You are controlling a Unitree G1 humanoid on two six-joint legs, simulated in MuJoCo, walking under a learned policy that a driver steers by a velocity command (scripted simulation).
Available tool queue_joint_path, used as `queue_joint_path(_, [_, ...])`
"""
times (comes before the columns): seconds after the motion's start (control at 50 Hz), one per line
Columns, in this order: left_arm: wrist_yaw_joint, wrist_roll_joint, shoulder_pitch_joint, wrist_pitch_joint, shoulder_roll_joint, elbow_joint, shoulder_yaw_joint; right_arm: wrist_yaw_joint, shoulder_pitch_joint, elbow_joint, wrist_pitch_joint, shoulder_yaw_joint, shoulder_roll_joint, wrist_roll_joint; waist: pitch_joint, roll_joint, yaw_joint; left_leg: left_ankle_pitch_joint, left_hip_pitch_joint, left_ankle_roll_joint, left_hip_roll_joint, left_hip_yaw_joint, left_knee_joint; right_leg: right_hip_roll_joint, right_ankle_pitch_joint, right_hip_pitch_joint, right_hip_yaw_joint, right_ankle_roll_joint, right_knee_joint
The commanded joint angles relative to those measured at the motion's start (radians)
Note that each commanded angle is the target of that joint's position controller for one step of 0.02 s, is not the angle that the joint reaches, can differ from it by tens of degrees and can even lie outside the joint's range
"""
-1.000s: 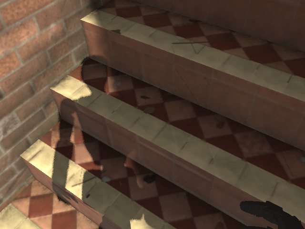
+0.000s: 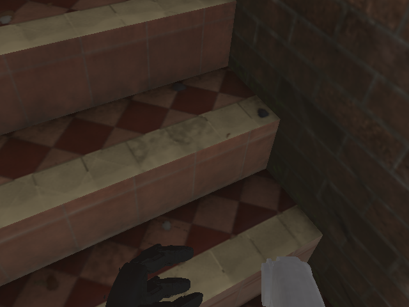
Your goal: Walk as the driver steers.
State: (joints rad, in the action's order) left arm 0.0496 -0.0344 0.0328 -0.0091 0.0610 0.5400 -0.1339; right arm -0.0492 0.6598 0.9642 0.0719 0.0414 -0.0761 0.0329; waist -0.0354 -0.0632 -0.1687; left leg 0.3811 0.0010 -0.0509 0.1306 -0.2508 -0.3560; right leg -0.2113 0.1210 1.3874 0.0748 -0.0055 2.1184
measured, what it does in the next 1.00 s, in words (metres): climbs, turning left: right foot 0.19 m higher, then left foot 0.20 m higher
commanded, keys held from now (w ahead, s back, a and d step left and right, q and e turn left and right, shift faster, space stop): w+q+shift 0.98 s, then w+e+shift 0.02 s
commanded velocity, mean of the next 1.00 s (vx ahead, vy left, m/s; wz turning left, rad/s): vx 1.00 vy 0.00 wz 0.81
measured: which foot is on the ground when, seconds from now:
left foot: down 0.00-0.12, up 0.14-0.56, down 0.58-0.96, up 0.98-1.00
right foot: up 0.00-0.10, down 0.12-0.58, up 0.60-0.94, down 0.96-1.00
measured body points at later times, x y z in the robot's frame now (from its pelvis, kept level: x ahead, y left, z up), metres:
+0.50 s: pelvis +0.30 -0.07 +0.20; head +0.29 -0.06 +0.65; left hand +0.21 +0.17 +0.05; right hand +0.62 -0.14 +0.20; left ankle +0.41 +0.07 -0.24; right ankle +0.24 -0.22 -0.54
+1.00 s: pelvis +0.56 +0.11 +0.46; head +0.55 +0.16 +0.91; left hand +0.66 +0.41 +0.45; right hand +0.77 -0.06 +0.35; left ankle +0.43 +0.04 -0.18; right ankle +0.72 +0.05 -0.15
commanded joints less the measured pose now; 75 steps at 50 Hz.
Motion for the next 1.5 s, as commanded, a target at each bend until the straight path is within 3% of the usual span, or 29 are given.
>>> queue_joint_path(0.02, [0.039,-0.006,0.427,-0.066,-0.022,-0.242,-0.026,-0.025,0.079,0.004,-0.02,-0.036,-0.127,-0.032,0.235,0.14,0.015,-0.039,0.073,0.248,0.273,0.417,0.401,-0.092,0.071,0.236,-0.068,-0.032,-0.218])
queue_joint_path(0.06, [0.061,-0.016,0.544,-0.09,-0.049,-0.264,-0.058,-0.016,0.087,0.025,-0.031,-0.049,-0.164,-0.09,0.191,0.201,0.021,-0.511,-0.333,0.252,0.189,0.248,0.508,0.026,0.312,-0.576,-0.263,-0.007,-0.74])
queue_joint_path(0.08, [0.045,-0.015,0.425,-0.091,-0.014,-0.24,-0.024,0.002,0.147,0.065,-0.017,-0.05,-0.214,-0.052,0.034,0.276,0.071,-1.123,-0.291,0.275,0.177,0.21,0.367,0.158,0.468,-0.869,-0.404,0.004,-0.719])
queue_joint_path(0.12, [-0.007,-0.001,-0.109,-0.084,0.264,-0.136,0.118,0.02,0.015,0.077,0.03,-0.099,-0.44,-0.013,-0.261,0.575,0.401,-1.842,-0.068,0.233,0.205,0.285,-0.096,0.196,0.516,-1.216,-0.061,0.081,-1.0])
queue_joint_path(0.14, [-0.029,0.045,-0.384,-0.071,0.403,-0.02,0.191,0.014,-0.104,-0.002,0.064,-0.114,-0.404,-0.052,-0.44,0.345,0.504,-1.613,-0.398,0.186,0.121,0.368,-0.491,0.015,0.672,-1.571,0.402,0.153,-1.224])
queue_joint_path(0.16, [-0.038,0.087,-0.576,-0.06,0.493,0.098,0.227,0.033,-0.174,-0.056,0.099,-0.098,-0.232,-0.071,-0.603,-0.08,0.458,-0.482,-0.646,0.179,-0.09,0.456,-0.877,-0.234,0.95,-1.739,0.909,0.222,-1.687])
queue_joint_path(0.18, [-0.047,0.074,-0.559,-0.058,0.443,0.159,0.208,0.047,-0.321,-0.112,0.107,-0.111,-0.176,-0.076,-0.523,-0.088,0.423,-0.336,-0.8,0.159,-0.14,0.614,-1.418,-0.314,1.026,-1.58,1.056,0.196,-1.844])
queue_joint_path(0.24, [-0.028,0.106,-0.182,-0.067,0.132,0.301,0.129,0.064,-0.559,-0.353,0.06,-0.057,0.015,-0.086,-0.002,-0.097,0.146,-0.466,-1.097,0.206,-0.037,0.451,-1.794,-0.251,0.52,-1.064,0.386,0.077,-1.666])
queue_joint_path(0.3, [-0.046,0.124,-0.129,-0.052,0.027,0.363,0.11,0.082,-0.413,-0.338,-0.027,-0.013,0.047,-0.095,0.077,-0.032,0.003,-0.354,-1.133,0.231,-0.043,0.47,-1.879,-0.175,0.16,-0.963,-0.05,0.022,-1.677])
queue_joint_path(0.46, [-0.12,0.104,-0.223,-0.023,0.329,0.336,0.129,0.038,-0.686,-0.552,-0.13,0.004,-0.079,-0.094,0.18,-0.041,-0.008,-0.294,-0.992,0.147,-0.06,0.094,-1.489,-0.046,-0.08,-0.831,-0.579,0.05,-2.074])
queue_joint_path(0.5, [-0.136,0.039,-0.387,-0.056,0.488,0.39,0.16,0.078,-0.644,-0.548,-0.11,-0.041,-0.188,-0.112,-0.024,-0.056,-0.054,-0.115,-0.511,0.19,-0.175,-0.042,-1.293,-0.054,-1.2,-0.978,-0.555,0.142,-1.976])
queue_joint_path(0.54, [-0.123,0.022,-0.248,-0.052,0.711,0.324,0.236,0.066,-0.358,-0.506,-0.114,-0.094,-0.269,-0.033,-0.193,-0.183,-0.188,0.243,-0.466,0.217,-0.188,0.013,-1.205,-0.215,-2.007,-1.368,-0.462,0.23,-1.694])
queue_joint_path(0.58, [-0.096,-0.014,-0.152,-0.039,0.593,0.236,0.238,0.078,-0.275,-0.469,-0.112,-0.159,-0.402,-0.05,-0.182,-0.135,-0.174,0.293,-0.339,0.273,-0.273,0.172,-0.626,-0.193,-1.578,-1.411,-0.345,0.266,-1.27])
queue_joint_path(0.62, [-0.079,0.047,-0.031,-0.103,0.29,0.042,0.193,0.084,-0.303,-0.394,-0.064,-0.153,-0.44,-0.011,-0.002,0.352,0.051,0.295,-0.258,0.45,-0.106,1.217,-0.021,0.267,0.12,-0.67,-0.001,0.14,-0.358])
queue_joint_path(0.64, [-0.042,0.066,0.133,-0.157,0.192,-0.068,0.174,0.093,-0.216,-0.345,-0.014,-0.09,-0.269,0.023,0.025,0.27,0.063,0.351,-0.305,0.307,-0.083,1.339,0.103,0.283,0.118,-0.537,0.182,0.16,-0.077])
queue_joint_path(0.72, [0.008,0.121,0.031,-0.164,-0.023,-0.133,0.042,0.088,-0.187,-0.243,0.021,-0.065,-0.153,-0.041,0.094,0.073,0.188,-0.108,-0.223,0.151,-0.153,0.92,-0.121,0.216,0.105,-0.057,0.078,0.153,0.27])
queue_joint_path(0.86, [-0.047,0.115,0.382,-0.104,-0.073,-0.333,-0.033,0.029,-0.146,-0.128,-0.03,-0.083,-0.22,-0.075,0.054,0.042,0.173,-0.568,-0.746,0.218,-0.162,0.725,0.245,0.232,0.179,-0.51,-0.307,0.069,-0.383])
queue_joint_path(0.94, [-0.122,0.084,-0.378,-0.109,0.32,-0.093,0.196,0.014,-0.487,-0.249,0.019,-0.178,-0.487,-0.044,-0.521,0.243,0.559,-2.248,-0.487,0.179,-0.104,0.642,-0.474,0.237,0.587,-1.518,0.029,0.114,-0.989])
queue_joint_path(0.98, [-0.107,0.091,-0.473,-0.084,0.324,0.057,0.182,0.08,-0.602,-0.374,0.073,-0.087,-0.144,-0.034,-0.39,-0.497,0.408,-0.226,-0.826,0.118,-0.319,0.571,-1.388,-0.088,-0.127,-1.591,0.668,0.326,-1.455])
queue_joint_path(1.0, [-0.128,0.065,-0.301,-0.079,0.208,0.032,0.177,0.094,-0.4,-0.37,0.055,-0.104,-0.181,-0.056,-0.317,-0.35,0.28,-0.152,-1.005,0.084,-0.273,0.636,-1.744,-0.26,0.117,-1.459,0.942,0.405,-1.589])
queue_joint_path(1.08, [-0.102,0.034,-0.237,-0.082,-0.018,0.257,0.121,0.118,-0.351,-0.409,-0.01,0.003,-0.062,-0.06,0.078,0.099,0.063,-0.024,-1.03,0.141,-0.08,0.561,-1.739,-0.052,0.508,-0.848,0.362,0.194,-1.659])
queue_joint_path(1.18, [-0.113,-0.002,-0.197,-0.071,0.246,0.252,0.178,0.106,-0.612,-0.597,0.001,0.091,-0.04,-0.009,0.05,0.169,0.027,-0.077,-0.584,0.06,0.042,0.241,-0.841,0.144,0.299,-0.533,-0.039,0.141,-1.799])
queue_joint_path(1.22, [-0.105,0.009,-0.314,-0.095,0.311,0.259,0.197,0.1,-0.604,-0.576,0.008,0.046,-0.117,-0.048,-0.117,0.154,0.06,-0.258,-0.091,-0.004,-0.038,0.164,-0.664,0.078,0.12,-0.548,0.057,0.207,-1.814])
queue_joint_path(1.26, [-0.064,0.028,-0.16,-0.119,0.46,0.195,0.222,0.067,-0.212,-0.461,-0.018,-0.072,-0.313,-0.073,-0.226,0.005,-0.193,-0.257,0.12,0.03,-0.092,0.163,-0.304,0.107,-0.49,-0.914,0.038,0.147,-1.479])
queue_joint_path(1.3, [-0.068,0.056,-0.094,-0.119,0.201,0.125,0.15,0.063,-0.121,-0.319,-0.024,-0.097,-0.359,-0.036,-0.065,0.136,-0.122,-0.763,0.19,0.019,0.064,0.396,-0.19,0.181,0.125,-0.67,0.032,0.07,-0.748])
queue_joint_path(1.34, [-0.063,-0.004,-0.433,-0.157,0.094,0.121,0.148,0.068,-0.136,-0.336,-0.016,-0.099,-0.4,0.089,-0.385,0.319,0.088,-1.154,0.379,0.215,0.456,0.949,-0.133,0.305,0.226,-0.253,0.213,0.028,0.169])
queue_joint_path(1.38, [-0.057,-0.022,-0.107,-0.117,-0.015,-0.039,0.096,0.077,-0.28,-0.246,-0.032,-0.073,-0.266,0.041,-0.118,0.271,0.081,-0.3,0.283,0.255,0.353,0.785,0.032,0.233,0.245,0.092,0.043,0.038,0.395])
queue_joint_path(1.44, [0.013,-0.006,-0.062,-0.067,-0.074,-0.106,0.052,0.046,-0.262,-0.088,0.008,-0.008,-0.028,0.024,0.025,0.181,0.156,-0.333,0.029,0.178,0.246,0.485,0.03,0.195,0.278,0.098,0.112,0.132,0.548])
queue_joint_path(1.5, [0.031,0.005,-0.088,-0.026,0.018,-0.154,0.036,0.035,-0.474,-0.08,0.001,0.0,-0.108,0.025,0.069,0.148,0.316,-0.311,-0.382,0.109,0.178,0.164,0.228,0.185,0.137,-0.16,0.038,0.121,0.127])
Velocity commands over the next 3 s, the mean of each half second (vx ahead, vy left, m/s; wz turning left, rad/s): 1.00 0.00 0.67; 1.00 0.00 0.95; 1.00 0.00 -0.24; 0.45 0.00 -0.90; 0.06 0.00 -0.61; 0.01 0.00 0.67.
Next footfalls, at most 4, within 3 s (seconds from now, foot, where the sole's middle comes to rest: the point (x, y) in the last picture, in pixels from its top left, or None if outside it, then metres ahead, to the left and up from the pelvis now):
0.12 right None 0.28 -0.22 -0.58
0.58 left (163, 280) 0.44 0.03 -0.38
0.96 right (130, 124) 0.75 0.07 -0.18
1.30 left None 0.57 0.50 -0.19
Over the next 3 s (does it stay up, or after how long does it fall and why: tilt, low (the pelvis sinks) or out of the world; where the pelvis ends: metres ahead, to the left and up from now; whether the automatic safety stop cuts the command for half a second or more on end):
stays up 0.71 0.63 0.74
